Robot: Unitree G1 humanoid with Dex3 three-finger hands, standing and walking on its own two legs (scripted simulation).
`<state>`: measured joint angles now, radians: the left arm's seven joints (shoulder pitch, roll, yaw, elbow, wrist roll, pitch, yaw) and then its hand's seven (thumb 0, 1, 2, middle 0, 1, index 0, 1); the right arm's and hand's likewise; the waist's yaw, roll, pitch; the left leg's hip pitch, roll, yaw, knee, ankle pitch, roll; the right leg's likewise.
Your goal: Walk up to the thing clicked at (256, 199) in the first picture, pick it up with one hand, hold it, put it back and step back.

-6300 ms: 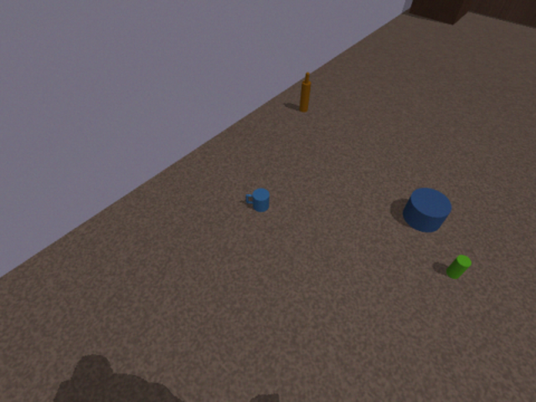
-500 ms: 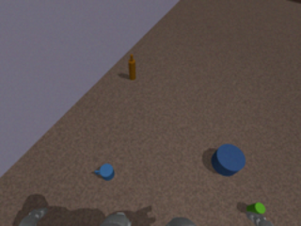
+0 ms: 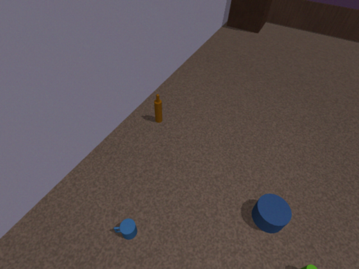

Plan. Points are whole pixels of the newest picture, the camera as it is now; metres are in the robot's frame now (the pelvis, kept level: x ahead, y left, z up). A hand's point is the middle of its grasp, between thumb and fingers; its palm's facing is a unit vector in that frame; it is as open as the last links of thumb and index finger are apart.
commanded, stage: walk up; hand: left
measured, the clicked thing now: (125, 229) +0.45 +0.27 -0.74
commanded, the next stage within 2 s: none
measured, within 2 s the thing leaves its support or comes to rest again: neither
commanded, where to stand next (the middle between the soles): +0.12 +0.00 m, yaw +0 degrees
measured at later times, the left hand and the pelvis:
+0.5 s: hand out of the picture +0.12 +0.24 -0.15, palm faces +0.00 -0.93 -0.38, open 7.4 cm; pelvis +0.06 -0.02 -0.01, yaw +0 degrees
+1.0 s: hand out of the picture +0.13 +0.25 -0.16, palm faces +0.02 -0.94 -0.35, open 7.4 cm; pelvis +0.03 -0.01 -0.01, yaw +1 degrees
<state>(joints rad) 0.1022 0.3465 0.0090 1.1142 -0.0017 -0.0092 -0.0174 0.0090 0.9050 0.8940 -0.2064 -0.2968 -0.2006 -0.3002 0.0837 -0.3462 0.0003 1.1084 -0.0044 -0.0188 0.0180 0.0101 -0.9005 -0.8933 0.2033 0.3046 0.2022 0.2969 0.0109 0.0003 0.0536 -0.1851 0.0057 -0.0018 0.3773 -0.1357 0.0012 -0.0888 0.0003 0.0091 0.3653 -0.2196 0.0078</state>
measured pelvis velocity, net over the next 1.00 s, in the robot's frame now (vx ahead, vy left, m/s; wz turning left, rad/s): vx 0.03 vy -0.01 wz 0.02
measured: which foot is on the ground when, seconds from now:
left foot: down 0.00-0.26, up 0.28-0.50, down 0.52-1.00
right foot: down 0.00-1.00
